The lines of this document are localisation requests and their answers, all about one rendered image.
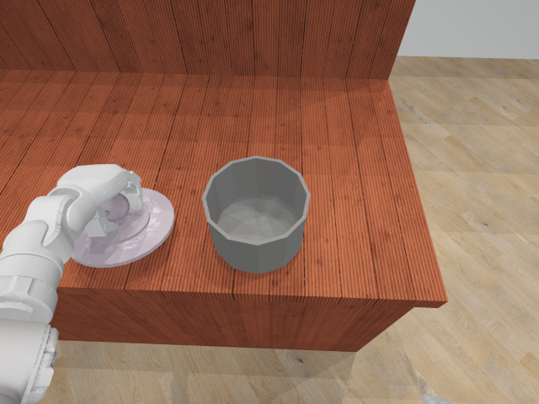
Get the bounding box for left robot forearm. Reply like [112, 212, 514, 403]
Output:
[0, 184, 97, 324]

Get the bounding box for table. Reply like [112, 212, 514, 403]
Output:
[0, 0, 448, 352]

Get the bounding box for knob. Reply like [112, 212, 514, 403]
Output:
[100, 194, 130, 221]

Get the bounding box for pot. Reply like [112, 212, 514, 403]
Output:
[202, 156, 311, 274]

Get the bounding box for robot left hand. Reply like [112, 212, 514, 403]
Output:
[57, 164, 143, 237]

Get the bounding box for left robot upper arm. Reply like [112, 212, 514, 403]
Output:
[0, 318, 59, 404]

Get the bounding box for lid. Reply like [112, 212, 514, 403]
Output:
[71, 188, 175, 268]

